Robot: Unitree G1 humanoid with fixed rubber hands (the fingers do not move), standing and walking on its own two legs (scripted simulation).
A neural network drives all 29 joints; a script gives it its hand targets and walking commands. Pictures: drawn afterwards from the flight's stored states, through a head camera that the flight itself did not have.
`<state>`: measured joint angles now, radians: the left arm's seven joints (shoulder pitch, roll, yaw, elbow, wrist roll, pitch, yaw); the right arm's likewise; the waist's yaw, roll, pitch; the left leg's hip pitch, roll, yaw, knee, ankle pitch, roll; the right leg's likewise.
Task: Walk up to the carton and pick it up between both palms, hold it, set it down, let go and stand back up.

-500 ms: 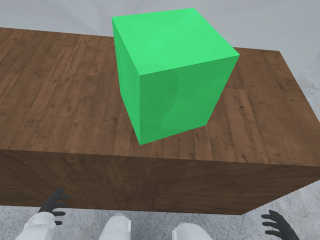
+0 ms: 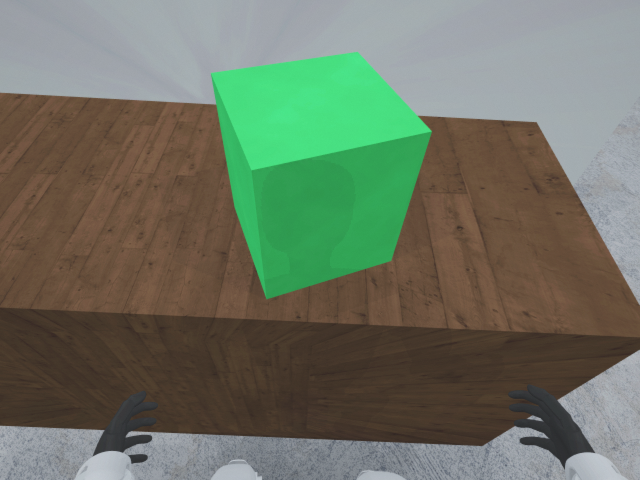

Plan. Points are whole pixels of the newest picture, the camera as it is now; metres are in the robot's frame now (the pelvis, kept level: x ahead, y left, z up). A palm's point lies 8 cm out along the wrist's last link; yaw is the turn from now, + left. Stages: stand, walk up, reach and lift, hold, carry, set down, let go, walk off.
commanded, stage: reach and lift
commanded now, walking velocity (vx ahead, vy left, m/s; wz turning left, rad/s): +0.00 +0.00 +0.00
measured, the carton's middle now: (311, 177) +0.50 +0.02 +0.09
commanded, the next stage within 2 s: none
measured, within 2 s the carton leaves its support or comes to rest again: neither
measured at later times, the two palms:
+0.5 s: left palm (163, 416) +0.20 +0.19 -0.02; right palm (585, 434) +0.18 -0.30 -0.02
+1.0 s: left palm (202, 377) +0.23 +0.14 +0.03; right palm (592, 374) +0.23 -0.32 +0.02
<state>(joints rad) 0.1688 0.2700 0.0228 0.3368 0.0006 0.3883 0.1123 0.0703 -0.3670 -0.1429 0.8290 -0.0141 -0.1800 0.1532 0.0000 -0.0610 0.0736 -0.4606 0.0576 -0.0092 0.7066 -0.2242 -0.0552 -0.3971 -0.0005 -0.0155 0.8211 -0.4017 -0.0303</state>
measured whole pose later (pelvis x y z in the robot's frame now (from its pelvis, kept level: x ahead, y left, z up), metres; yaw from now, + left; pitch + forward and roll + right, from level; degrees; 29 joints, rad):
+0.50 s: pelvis -0.01 +0.00 +0.00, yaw +0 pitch -2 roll +2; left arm 0.17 0.14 -0.08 0.12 0.00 0.37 0.20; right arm 0.13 -0.43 -0.11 0.60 0.14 -0.08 0.25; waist 0.00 -0.06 0.03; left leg -0.45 0.05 -0.01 0.69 -0.21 -0.06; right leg -0.40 0.00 -0.01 0.81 -0.39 -0.04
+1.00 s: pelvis +0.02 -0.02 +0.02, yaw +0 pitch +3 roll +3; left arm 0.28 -0.02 -0.07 -0.08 0.00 0.22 0.29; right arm 0.13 -0.54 0.01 0.50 0.32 -0.23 0.29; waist 0.00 -0.06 -0.01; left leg -0.41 0.05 0.00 0.49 -0.14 -0.06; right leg -0.40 0.00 -0.01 0.70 -0.36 -0.06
